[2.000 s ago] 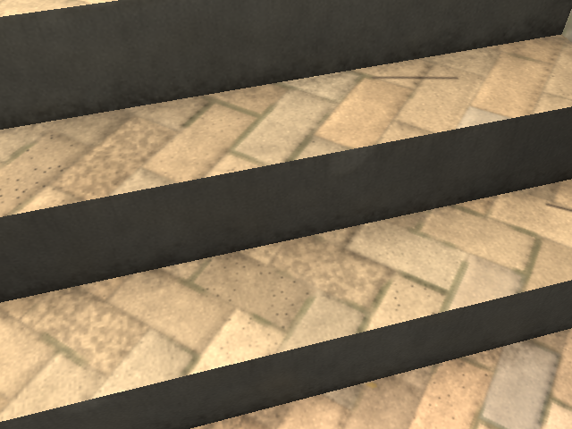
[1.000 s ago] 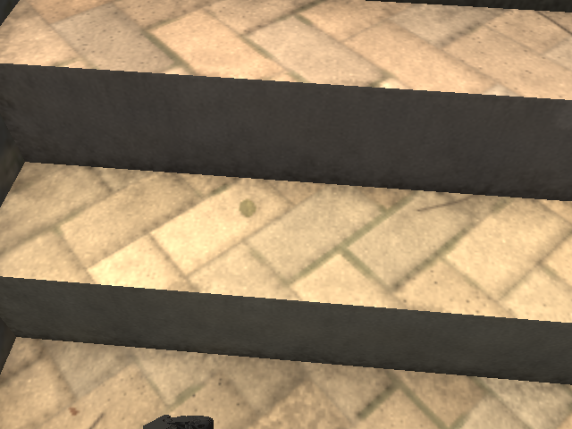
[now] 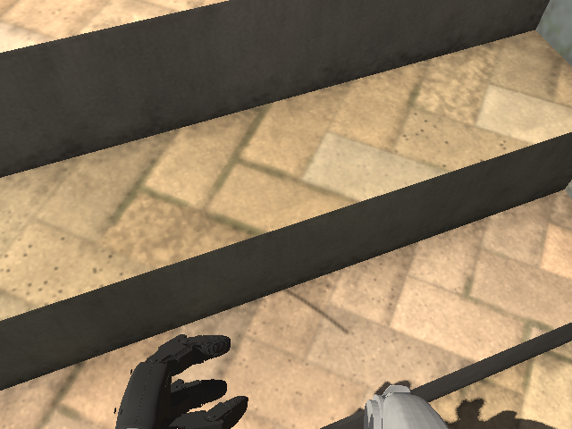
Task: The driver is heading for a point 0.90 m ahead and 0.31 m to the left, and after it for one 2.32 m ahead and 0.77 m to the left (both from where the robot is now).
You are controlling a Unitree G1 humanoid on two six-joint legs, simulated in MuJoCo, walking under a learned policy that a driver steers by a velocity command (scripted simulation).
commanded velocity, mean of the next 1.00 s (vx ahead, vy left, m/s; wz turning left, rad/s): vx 0.04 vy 0.00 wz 0.48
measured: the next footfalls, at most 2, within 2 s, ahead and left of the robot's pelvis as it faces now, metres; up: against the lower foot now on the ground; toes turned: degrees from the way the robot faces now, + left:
left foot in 0.52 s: +0.11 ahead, +0.14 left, +0.00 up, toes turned +26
right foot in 0.92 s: +0.19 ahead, -0.05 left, +0.00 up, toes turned +32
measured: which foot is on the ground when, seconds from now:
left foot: up 0.00-0.50, down 0.52-0.92, up 0.94-1.00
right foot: down 0.00-0.52, up 0.54-0.90, down 0.92-1.00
